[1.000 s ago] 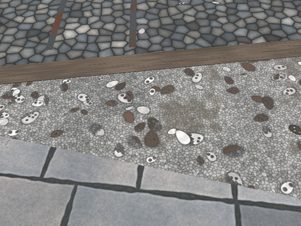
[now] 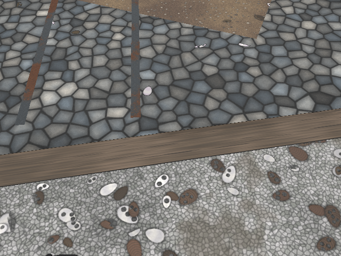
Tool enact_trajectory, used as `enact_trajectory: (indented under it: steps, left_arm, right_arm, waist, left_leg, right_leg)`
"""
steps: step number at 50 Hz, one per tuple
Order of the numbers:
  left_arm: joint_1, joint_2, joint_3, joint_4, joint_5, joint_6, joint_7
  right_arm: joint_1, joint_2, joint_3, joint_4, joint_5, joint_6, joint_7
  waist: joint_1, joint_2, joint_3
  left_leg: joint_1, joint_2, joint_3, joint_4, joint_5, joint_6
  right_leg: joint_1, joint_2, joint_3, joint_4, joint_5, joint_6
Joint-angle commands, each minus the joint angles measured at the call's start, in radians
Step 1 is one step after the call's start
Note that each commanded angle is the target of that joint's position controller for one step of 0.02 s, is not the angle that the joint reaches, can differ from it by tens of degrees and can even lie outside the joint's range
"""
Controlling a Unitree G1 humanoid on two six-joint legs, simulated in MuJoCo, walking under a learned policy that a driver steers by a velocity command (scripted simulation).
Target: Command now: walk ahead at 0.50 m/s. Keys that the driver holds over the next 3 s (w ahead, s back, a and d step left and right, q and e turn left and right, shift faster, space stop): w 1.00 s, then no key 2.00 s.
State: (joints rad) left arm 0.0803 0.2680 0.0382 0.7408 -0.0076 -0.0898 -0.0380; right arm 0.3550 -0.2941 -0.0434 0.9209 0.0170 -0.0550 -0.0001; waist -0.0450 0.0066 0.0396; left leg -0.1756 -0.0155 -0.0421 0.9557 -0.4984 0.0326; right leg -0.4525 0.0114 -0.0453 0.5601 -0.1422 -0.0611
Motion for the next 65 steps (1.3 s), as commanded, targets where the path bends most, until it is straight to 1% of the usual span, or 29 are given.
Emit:
enact_trajectory:
  steps: [1,3,6,13,18,21,23,24,25,26,27,28,29,31,33,36,42,48,50,51,52,53,54,55,56,58,61,63,65]
  left_arm:
    - [0.196,0.148,0.043,0.003,0.003,-0.001,0.01]
    - [0.134,0.108,0.032,-0.001,0.02,-0.008,0.007]
    - [0.138,0.117,0.036,0.021,0.01,-0.022,0.007]
    - [0.227,0.163,0.046,0.081,0.0,-0.008,0.033]
    - [0.307,0.176,0.052,0.139,-0.01,0.015,0.038]
    - [0.296,0.191,0.06,0.152,-0.014,0.031,0.046]
    - [0.266,0.183,0.055,0.148,-0.011,0.043,0.049]
    - [0.393,0.037,-0.009,0.194,0.19,-0.01,-0.027]
    - [0.537,-0.058,-0.034,0.167,0.183,-0.043,-0.07]
    - [0.335,0.052,-0.007,0.167,0.105,-0.049,-0.082]
    - [0.219,0.078,0.002,0.139,0.071,-0.052,-0.065]
    - [0.195,0.114,0.012,0.139,0.078,-0.051,-0.038]
    - [0.203,0.093,0.003,0.135,0.106,-0.047,-0.019]
    - [0.215,0.046,-0.013,0.144,0.118,-0.025,-0.011]
    - [0.186,0.021,-0.023,0.133,0.099,-0.006,-0.017]
    - [0.115,0.002,-0.032,0.112,0.099,0.01,-0.02]
    - [-0.055,0.012,-0.027,0.05,0.088,0.033,-0.021]
    - [-0.172,0.047,-0.006,0.002,0.059,0.031,-0.007]
    - [-0.059,0.108,0.023,0.03,0.029,0.012,0.001]
    - [0.111,0.151,0.03,0.07,0.026,0.0,0.0]
    - [0.366,0.173,0.035,0.123,0.03,0.003,0.004]
    - [0.521,0.152,0.041,0.187,0.063,0.001,0.013]
    - [0.423,0.19,0.063,0.183,0.059,-0.023,0.027]
    - [0.274,0.157,0.061,0.156,0.038,-0.028,0.036]
    - [0.193,0.098,0.042,0.14,0.027,-0.025,0.04]
    - [0.113,0.041,0.029,0.108,0.031,-0.028,0.029]
    - [0.014,0.098,0.047,0.062,0.039,-0.05,-0.005]
    - [0.023,0.125,0.057,0.066,0.037,-0.053,-0.023]
    - [0.068,0.118,0.061,0.086,0.033,-0.054,-0.037]
  right_arm:
    - [-0.073,-0.136,-0.023,-0.105,0.023,-0.052,0.004]
    - [-0.073,-0.114,-0.029,-0.102,0.001,-0.041,0.001]
    - [-0.059,-0.068,-0.022,-0.095,-0.005,-0.012,-0.004]
    - [-0.291,-0.035,-0.009,-0.16,-0.013,-0.022,0.008]
    - [-0.416,-0.044,-0.005,-0.209,-0.001,-0.034,0.032]
    - [-0.382,-0.073,-0.014,-0.209,-0.001,-0.041,0.044]
    - [-0.17,-0.133,-0.049,-0.144,-0.006,-0.042,0.037]
    - [0.03,-0.143,-0.031,-0.085,-0.09,-0.044,0.026]
    - [0.211,-0.178,-0.039,-0.073,-0.094,-0.035,0.021]
    - [0.287,-0.109,-0.033,-0.039,-0.12,-0.037,0.008]
    - [0.165,-0.108,-0.034,-0.044,-0.099,-0.051,0.004]
    - [0.063,-0.071,-0.019,-0.061,-0.075,-0.053,0.0]
    - [0.021,-0.01,0.007,-0.059,-0.069,-0.054,-0.001]
    - [-0.082,0.053,0.031,-0.089,-0.084,-0.054,-0.004]
    - [-0.099,0.009,0.016,-0.096,-0.09,-0.069,-0.002]
    - [-0.004,-0.01,0.009,-0.064,-0.112,-0.081,0.024]
    - [0.151,-0.015,0.005,0.016,-0.096,-0.07,0.078]
    - [0.158,-0.055,-0.014,0.048,-0.087,-0.053,0.064]
    - [0.156,-0.072,-0.021,0.055,-0.096,-0.053,0.062]
    - [0.245,-0.004,-0.003,0.048,-0.106,-0.063,0.055]
    - [0.299,0.05,0.027,0.021,-0.111,-0.075,0.07]
    - [0.145,-0.017,-0.005,0.005,-0.069,-0.063,0.082]
    - [0.01,-0.018,-0.016,-0.034,-0.05,-0.058,0.074]
    - [-0.014,-0.037,-0.02,-0.033,-0.074,-0.054,0.052]
    - [-0.005,-0.011,-0.011,-0.034,-0.1,-0.049,0.036]
    - [0.015,0.075,0.015,-0.02,-0.101,-0.035,0.035]
    - [0.095,0.029,-0.007,0.029,-0.058,-0.022,0.07]
    - [0.037,0.023,-0.005,0.014,-0.065,-0.011,0.078]
    - [-0.005,0.002,-0.006,-0.001,-0.07,-0.008,0.063]
  waist:
    - [0.111,-0.069,-0.138]
    - [0.055,-0.072,-0.079]
    - [0.028,-0.075,-0.056]
    - [0.094,-0.057,0.01]
    - [0.127,-0.059,0.04]
    - [0.086,-0.081,0.011]
    - [-0.027,-0.077,-0.12]
    - [-0.058,0.096,-0.304]
    - [-0.054,0.295,-0.502]
    - [-0.174,0.135,-0.312]
    - [-0.125,0.127,-0.076]
    - [-0.072,0.085,-0.039]
    - [-0.017,0.079,-0.062]
    - [0.054,0.045,-0.052]
    - [0.062,0.042,-0.03]
    - [0.031,0.023,-0.016]
    - [-0.019,0.051,0.014]
    - [-0.006,0.066,0.012]
    - [0.064,0.057,-0.086]
    - [0.069,-0.045,-0.315]
    - [0.153,-0.226,-0.536]
    - [0.225,-0.134,-0.457]
    - [0.183,-0.076,-0.213]
    - [0.119,-0.062,-0.11]
    - [0.06,-0.054,-0.123]
    - [-0.007,-0.045,-0.124]
    - [-0.071,-0.055,-0.13]
    - [-0.055,-0.077,-0.114]
    - [-0.036,-0.06,-0.101]
  left_leg:
    - [-0.543,0.091,-0.043,0.29,0.099,0.021]
    - [-0.45,0.145,-0.044,0.203,0.198,0.007]
    - [-0.42,0.162,-0.028,0.118,0.245,-0.021]
    - [-0.447,0.13,0.017,-0.289,0.586,-0.051]
    - [-0.468,0.101,0.019,-0.422,0.559,-0.024]
    - [-0.398,0.076,0.032,-0.459,0.451,0.017]
    - [-0.087,0.019,0.087,-0.492,0.445,0.065]
    - [0.314,0.089,-0.016,-0.414,0.595,0.18]
    - [0.829,0.345,-0.528,-0.539,0.335,0.439]
    - [0.746,0.333,-0.66,-0.679,0.009,0.329]
    - [0.5,0.314,-0.546,-0.718,-0.077,0.244]
    - [0.316,0.298,-0.47,-0.755,-0.009,0.231]
    - [0.216,0.278,-0.39,-0.77,0.11,0.222]
    - [0.042,0.266,-0.292,-0.831,0.253,0.224]
    - [-0.023,0.236,-0.194,-0.867,0.303,0.234]
    - [-0.045,0.217,-0.1,-0.864,0.452,0.254]
    - [0.048,0.227,-0.052,-0.799,0.578,0.249]
    - [0.279,0.275,-0.048,-0.722,0.801,0.179]
    - [0.183,0.191,0.027,-0.551,1.077,0.104]
    - [-0.02,0.093,0.073,-0.292,0.934,0.027]
    - [-0.374,-0.062,0.073,0.034,0.325,-0.056]
    - [-0.487,-0.074,-0.02,0.265,-0.126,-0.037]
    - [-0.537,0.016,-0.073,0.324,-0.074,-0.007]
    - [-0.493,0.088,-0.052,0.288,-0.03,-0.007]
    - [-0.416,0.125,-0.043,0.224,-0.018,-0.008]
    - [-0.293,0.148,-0.019,0.12,0.012,-0.039]
    - [-0.136,0.102,0.073,-0.027,0.254,-0.1]
    - [-0.109,0.099,0.084,-0.124,0.337,-0.119]
    - [-0.142,0.125,0.046,-0.219,0.37,-0.114]
  right_leg:
    - [0.551,-0.314,0.491,-0.295,-0.107,-0.181]
    - [0.38,-0.257,0.364,-0.35,0.049,-0.169]
    - [0.299,-0.236,0.27,-0.416,0.132,-0.186]
    - [0.315,-0.182,0.116,-0.456,0.164,-0.143]
    - [0.462,-0.245,0.126,-0.401,0.181,-0.136]
    - [0.54,-0.278,0.135,-0.318,0.329,-0.111]
    - [0.497,-0.211,0.078,-0.069,0.589,-0.071]
    - [0.337,-0.112,0.032,0.137,0.332,-0.036]
    - [-0.145,0.101,0.022,0.415,-0.349,0.027]
    - [-0.365,0.074,0.167,0.611,-0.406,-0.014]
    - [-0.44,0.005,0.174,0.701,-0.307,-0.042]
    - [-0.367,-0.052,0.163,0.678,-0.238,-0.059]
    - [-0.283,-0.092,0.17,0.63,-0.179,-0.071]
    - [-0.173,-0.131,0.16,0.581,-0.132,-0.053]
    - [-0.184,-0.139,0.128,0.497,-0.094,-0.017]
    - [-0.224,-0.143,0.079,0.319,0.115,0.022]
    - [-0.198,-0.09,0.041,0.075,0.26,0.02]
    - [-0.124,-0.034,0.001,-0.073,0.128,-0.039]
    - [0.212,0.02,-0.043,-0.058,0.189,-0.104]
    - [0.642,-0.089,0.069,0.071,0.455,-0.24]
    - [1.073,-0.365,0.512,-0.091,0.456,-0.45]
    - [1.018,-0.418,0.643,-0.207,0.483,-0.392]
    - [0.755,-0.383,0.494,-0.234,0.468,-0.287]
    - [0.539,-0.347,0.366,-0.258,0.539,-0.26]
    - [0.424,-0.317,0.294,-0.278,0.652,-0.249]
    - [0.275,-0.27,0.188,-0.325,0.752,-0.226]
    - [0.077,-0.157,0.02,-0.32,0.739,-0.177]
    - [0.033,-0.156,0.023,-0.309,0.671,-0.172]
    - [0.098,-0.211,0.093,-0.279,0.57,-0.195]
